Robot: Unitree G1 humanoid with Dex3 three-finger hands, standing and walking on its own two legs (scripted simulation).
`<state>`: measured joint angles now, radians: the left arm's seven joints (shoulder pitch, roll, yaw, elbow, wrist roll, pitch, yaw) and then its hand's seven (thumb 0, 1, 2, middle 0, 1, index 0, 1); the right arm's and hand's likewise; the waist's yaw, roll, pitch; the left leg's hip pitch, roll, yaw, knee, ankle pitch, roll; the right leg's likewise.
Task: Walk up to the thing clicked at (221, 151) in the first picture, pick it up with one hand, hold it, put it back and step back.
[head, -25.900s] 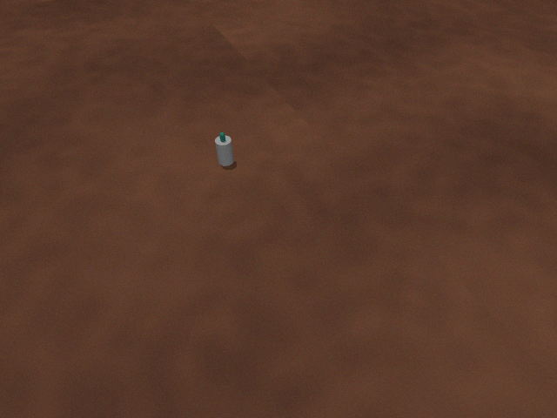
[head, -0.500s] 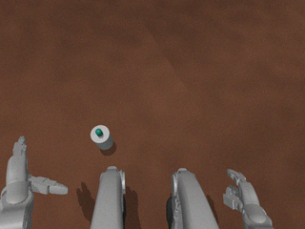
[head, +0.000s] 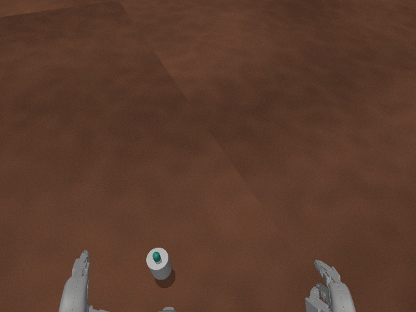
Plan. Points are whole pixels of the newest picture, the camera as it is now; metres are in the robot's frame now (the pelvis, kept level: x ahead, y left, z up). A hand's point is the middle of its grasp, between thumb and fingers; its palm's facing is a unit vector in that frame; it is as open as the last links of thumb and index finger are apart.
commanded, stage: home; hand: left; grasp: from the side
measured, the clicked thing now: (158, 262) +0.42 +0.19 -0.61
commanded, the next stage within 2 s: stand in 1.70 s
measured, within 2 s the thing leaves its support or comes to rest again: neither
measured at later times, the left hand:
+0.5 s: hand (115, 310) +0.16 +0.17 -0.04, palm faces +0.12 -0.95 -0.29, open 17.7 cm
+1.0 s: hand out of the picture +0.15 +0.16 -0.04, palm faces +0.12 -0.95 -0.29, open 17.7 cm
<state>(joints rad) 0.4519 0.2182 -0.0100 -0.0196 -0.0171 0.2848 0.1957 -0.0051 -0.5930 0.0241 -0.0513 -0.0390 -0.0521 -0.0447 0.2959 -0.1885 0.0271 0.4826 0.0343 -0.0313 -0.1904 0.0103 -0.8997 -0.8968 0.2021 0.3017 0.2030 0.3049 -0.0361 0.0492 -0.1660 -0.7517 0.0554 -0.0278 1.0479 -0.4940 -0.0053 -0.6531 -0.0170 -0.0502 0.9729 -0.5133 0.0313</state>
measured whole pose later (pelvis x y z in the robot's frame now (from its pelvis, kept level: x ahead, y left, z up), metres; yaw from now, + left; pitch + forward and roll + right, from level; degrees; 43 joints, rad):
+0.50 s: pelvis -0.01 -0.01 +0.01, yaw +1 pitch +8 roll -2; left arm 0.46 0.20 -0.01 -0.01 -0.01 0.28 0.15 -0.01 -0.59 0.02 -0.05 -0.04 -0.05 -0.04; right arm 0.28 -0.21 0.02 0.50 0.02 -0.10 -0.18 0.01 -0.90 -0.90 0.20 0.30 0.20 0.30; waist -0.02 0.04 -0.11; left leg -0.65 0.06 -0.03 0.96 -0.45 -0.02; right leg -0.56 -0.02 -0.06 0.91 -0.48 0.02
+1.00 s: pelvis -0.01 -0.02 +0.01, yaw +1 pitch +7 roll -2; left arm 0.46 0.19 -0.01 0.01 -0.01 0.27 0.13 -0.01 -0.59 0.03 -0.05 -0.04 -0.05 -0.05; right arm 0.28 -0.21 0.02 0.51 0.02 -0.12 -0.18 0.01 -0.90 -0.90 0.20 0.30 0.20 0.30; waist -0.02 0.04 -0.11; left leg -0.64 0.06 -0.03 0.95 -0.44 -0.03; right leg -0.56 -0.01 -0.06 0.92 -0.48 0.01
